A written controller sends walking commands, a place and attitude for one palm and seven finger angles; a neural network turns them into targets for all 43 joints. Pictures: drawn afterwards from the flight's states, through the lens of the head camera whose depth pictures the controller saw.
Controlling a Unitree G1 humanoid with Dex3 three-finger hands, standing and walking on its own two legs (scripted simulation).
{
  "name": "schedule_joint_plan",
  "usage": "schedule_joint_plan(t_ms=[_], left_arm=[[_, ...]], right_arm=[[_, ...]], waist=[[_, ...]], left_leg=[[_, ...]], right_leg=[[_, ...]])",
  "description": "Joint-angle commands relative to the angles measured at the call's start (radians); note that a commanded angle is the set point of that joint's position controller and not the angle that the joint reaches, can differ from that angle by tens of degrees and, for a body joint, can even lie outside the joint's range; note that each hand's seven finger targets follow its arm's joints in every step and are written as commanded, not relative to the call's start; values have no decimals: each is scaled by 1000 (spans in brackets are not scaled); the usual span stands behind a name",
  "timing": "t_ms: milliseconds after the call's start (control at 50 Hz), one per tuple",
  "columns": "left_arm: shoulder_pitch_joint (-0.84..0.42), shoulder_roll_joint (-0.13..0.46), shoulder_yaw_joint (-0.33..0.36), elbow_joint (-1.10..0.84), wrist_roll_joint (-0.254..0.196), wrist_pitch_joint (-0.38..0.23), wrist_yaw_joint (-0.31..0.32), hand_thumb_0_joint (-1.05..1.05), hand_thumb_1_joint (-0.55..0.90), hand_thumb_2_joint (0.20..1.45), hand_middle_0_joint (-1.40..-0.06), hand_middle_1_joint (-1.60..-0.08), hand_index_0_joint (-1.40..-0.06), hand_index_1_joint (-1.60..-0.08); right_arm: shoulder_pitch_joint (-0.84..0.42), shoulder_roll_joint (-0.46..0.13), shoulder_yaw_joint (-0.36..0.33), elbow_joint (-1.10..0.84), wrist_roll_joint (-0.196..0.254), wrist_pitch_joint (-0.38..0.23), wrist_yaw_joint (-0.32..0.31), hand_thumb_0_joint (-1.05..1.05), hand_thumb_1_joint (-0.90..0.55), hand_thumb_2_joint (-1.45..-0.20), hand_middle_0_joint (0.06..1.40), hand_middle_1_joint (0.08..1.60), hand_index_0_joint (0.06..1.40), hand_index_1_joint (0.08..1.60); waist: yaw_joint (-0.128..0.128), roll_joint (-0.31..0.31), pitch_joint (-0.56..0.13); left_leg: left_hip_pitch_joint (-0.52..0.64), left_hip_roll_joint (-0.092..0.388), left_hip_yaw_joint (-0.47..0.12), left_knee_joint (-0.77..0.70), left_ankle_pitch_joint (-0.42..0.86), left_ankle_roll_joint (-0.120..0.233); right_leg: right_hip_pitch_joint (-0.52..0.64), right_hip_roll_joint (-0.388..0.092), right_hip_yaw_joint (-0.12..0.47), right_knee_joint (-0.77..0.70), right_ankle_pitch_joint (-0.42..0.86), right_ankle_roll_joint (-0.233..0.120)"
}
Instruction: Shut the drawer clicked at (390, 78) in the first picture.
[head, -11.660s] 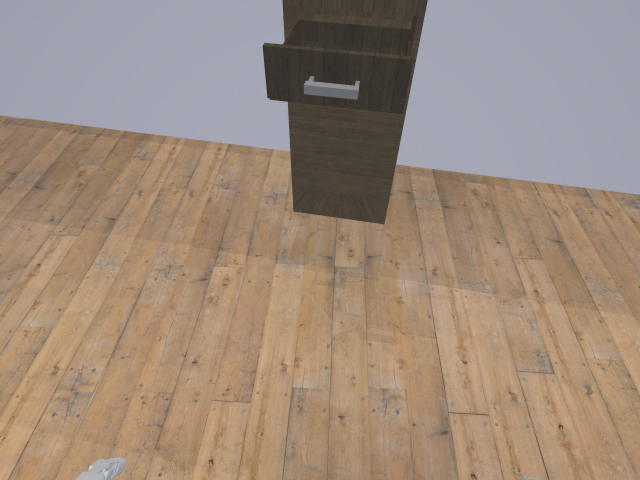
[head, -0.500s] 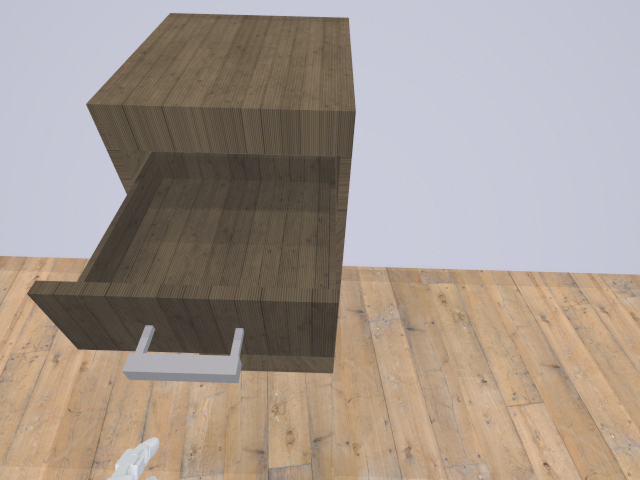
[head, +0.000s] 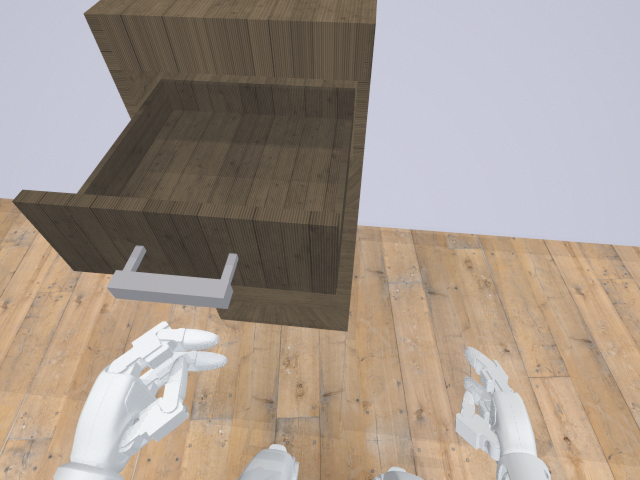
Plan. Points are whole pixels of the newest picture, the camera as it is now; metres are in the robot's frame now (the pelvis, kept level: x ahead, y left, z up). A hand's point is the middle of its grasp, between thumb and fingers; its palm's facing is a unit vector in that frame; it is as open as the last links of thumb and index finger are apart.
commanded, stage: raise the hand and make a fist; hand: left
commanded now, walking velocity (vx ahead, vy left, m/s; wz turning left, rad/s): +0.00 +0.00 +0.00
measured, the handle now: (178, 273) +0.32 +0.21 +0.09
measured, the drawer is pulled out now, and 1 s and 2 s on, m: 0.30 0.30 0.30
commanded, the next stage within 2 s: bring the fist close to the handle in 1.28 s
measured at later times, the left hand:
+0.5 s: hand (122, 402) +0.16 +0.19 +0.14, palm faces +0.02 -1.00 -0.07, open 3.1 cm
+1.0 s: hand (108, 390) +0.16 +0.18 +0.19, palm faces +0.00 -1.00 -0.09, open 3.3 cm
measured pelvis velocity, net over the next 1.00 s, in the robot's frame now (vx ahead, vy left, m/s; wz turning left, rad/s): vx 0.03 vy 0.03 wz -0.01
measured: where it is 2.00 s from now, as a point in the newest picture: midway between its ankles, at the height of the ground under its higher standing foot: outside the picture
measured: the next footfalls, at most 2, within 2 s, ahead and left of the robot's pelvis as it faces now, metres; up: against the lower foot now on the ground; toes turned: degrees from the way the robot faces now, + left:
none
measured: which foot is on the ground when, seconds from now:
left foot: down 0.00-1.00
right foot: down 0.00-1.00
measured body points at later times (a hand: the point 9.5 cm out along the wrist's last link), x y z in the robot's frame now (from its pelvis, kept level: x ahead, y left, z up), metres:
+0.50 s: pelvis +0.02 +0.02 +0.03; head +0.02 +0.02 +0.48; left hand +0.16 +0.24 +0.14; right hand +0.23 -0.21 -0.01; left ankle +0.04 +0.14 -0.66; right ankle +0.02 -0.09 -0.66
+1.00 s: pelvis +0.03 +0.03 +0.04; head +0.00 +0.02 +0.49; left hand +0.15 +0.23 +0.19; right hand +0.23 -0.17 +0.01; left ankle +0.04 +0.14 -0.66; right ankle +0.02 -0.09 -0.66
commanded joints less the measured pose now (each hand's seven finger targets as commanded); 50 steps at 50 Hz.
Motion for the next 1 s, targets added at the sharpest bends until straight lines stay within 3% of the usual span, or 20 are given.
schedule_joint_plan(t_ms=[0, 20, 40, 80, 160, 240, 320, 340, 420, 460, 560, 620, 660, 740, 780, 820, 900, 980], left_arm=[[97, 141, 145, -272, -40, 95, 34, 0, 900, 900, -840, -993, -840, -993], [118, 150, 189, -251, -45, 100, 67, 0, 900, 900, -860, -1015, -860, -1015], [147, 103, 168, -270, -51, 95, 91, 0, 900, 900, -880, -1037, -880, -1037], [176, 87, 170, -285, -53, 69, 128, 0, 900, 900, -920, -1080, -920, -1080], [268, 89, 128, -319, -19, 10, 122, 0, 900, 900, -1000, -1167, -1000, -1167], [250, 90, 75, -376, -24, -29, 67, 0, 900, 900, -1080, -1253, -1080, -1253], [270, 127, 129, -408, -45, -42, 67, 0, 900, 900, -1160, -1340, -1160, -1340], [283, 103, 116, -419, -47, -40, 72, 0, 900, 900, -1180, -1362, -1180, -1362], [298, 88, 99, -467, -35, -6, 105, 0, 900, 900, -1260, -1448, -1260, -1448], [310, 42, 33, -514, -24, 23, 106, 0, 900, 900, -1300, -1492, -1300, -1492], [312, 58, -14, -583, 17, 117, 117, 0, 900, 900, -1400, -1600, -1400, -1600], [338, 107, 46, -614, 31, 162, 139, 0, 900, 900, -1400, -1600, -1400, -1600], [332, 72, 8, -669, 33, 181, 146, 0, 900, 900, -1400, -1600, -1400, -1600], [331, 72, 26, -718, 15, 197, 155, 0, 900, 900, -1400, -1600, -1400, -1600], [302, 71, 18, -717, 8, 203, 152, 0, 900, 900, -1400, -1600, -1400, -1600], [294, 93, 38, -721, 6, 212, 149, 0, 900, 900, -1400, -1600, -1400, -1600], [324, 76, 24, -694, 9, 244, 130, 0, 900, 900, -1400, -1600, -1400, -1600], [338, 107, 82, -657, -1, 268, 128, 0, 900, 900, -1400, -1600, -1400, -1600]], right_arm=[[-43, -112, -68, -184, 19, -30, -43, 0, -900, -900, 200, 300, 200, 300], [-61, -106, -68, -165, 17, -23, -46, 0, -900, -900, 200, 300, 200, 300], [-52, -93, -65, -165, 16, -21, -44, 0, -900, -900, 200, 300, 200, 300], [-51, -89, -69, -151, 15, -26, -37, 0, -900, -900, 200, 300, 200, 300], [-36, -96, -77, -142, 10, -47, -19, 0, -900, -900, 200, 300, 200, 300], [-25, -116, -76, -142, 17, -88, -17, 0, -900, -900, 200, 300, 200, 300], [-32, -119, -79, -135, 21, -112, -27, 0, -900, -900, 200, 300, 200, 300], [-26, -116, -79, -143, 23, -112, -26, 0, -900, -900, 200, 300, 200, 300], [-43, -115, -70, -156, 25, -112, -20, 0, -900, -900, 200, 300, 200, 300], [-37, -115, -61, -175, 27, -115, -9, 0, -900, -900, 200, 300, 200, 300], [-49, -114, -43, -198, 28, -113, 0, 0, -900, -900, 200, 300, 200, 300], [-65, -108, -37, -202, 31, -99, 0, 0, -900, -900, 200, 300, 200, 300], [-61, -101, -25, -220, 30, -92, 3, 0, -900, -900, 200, 300, 200, 300], [-64, -96, -12, -216, 34, -103, 4, 0, -900, -900, 200, 300, 200, 300], [-61, -103, -9, -210, 37, -112, 2, 0, -900, -900, 200, 300, 200, 300], [-69, -106, -8, -204, 41, -130, -2, 0, -900, -900, 200, 300, 200, 300], [-67, -107, -6, -195, 44, -150, -5, 0, -900, -900, 200, 300, 200, 300], [-74, -103, -12, -181, 46, -156, -13, 0, -900, -900, 200, 300, 200, 300]], waist=[[-17, -97, -162], [-4, -108, -149], [-1, -111, -120], [0, -94, -78], [-13, -71, -80], [-41, -48, -79], [-24, -67, -78], [-20, -56, -78], [-11, 1, -61], [-16, 19, -57], [-19, 2, -7], [3, 14, -1], [-3, 9, 7], [2, 27, 16], [-8, 0, 36], [-2, 6, 39], [3, -18, 36], [16, -41, 36]], left_leg=[[114, -32, 61, -181, 136, 67], [123, -27, 54, -195, 152, 62], [138, -25, 53, -216, 176, 61], [149, -23, 51, -239, 205, 55], [176, -26, 59, -244, 238, 58], [211, -28, 58, -249, 222, 65], [235, -26, 52, -263, 209, 63], [245, -28, 55, -278, 202, 63], [286, -22, 51, -312, 211, 65], [312, -18, 47, -333, 225, 64], [320, -10, 34, -368, 210, 65], [332, -7, 33, -388, 212, 59], [350, -5, 32, -401, 210, 58], [370, -3, 30, -416, 201, 52], [368, -1, 27, -421, 170, 53], [371, -2, 26, -427, 160, 53], [382, -6, 31, -437, 183, 54], [382, -12, 41, -440, 199, 54]], right_leg=[[228, -56, 210, -369, 57, 69], [240, -48, 187, -358, 100, 68], [237, -41, 158, -347, 153, 66], [238, -35, 130, -329, 234, 64], [239, -40, 130, -323, 314, 73], [213, -38, 135, -350, 258, 69], [219, -26, 127, -369, 191, 56], [215, -19, 111, -364, 171, 51], [218, -7, 67, -352, 197, 41], [218, -1, 38, -340, 224, 40], [231, 3, 25, -354, 220, 40], [263, 6, 22, -363, 220, 34], [259, 8, 10, -364, 216, 36], [274, 12, 7, -383, 208, 35], [265, 14, 11, -402, 180, 38], [282, 13, 20, -420, 167, 36], [305, 9, 24, -431, 201, 39], [331, 6, 39, -454, 219, 40]])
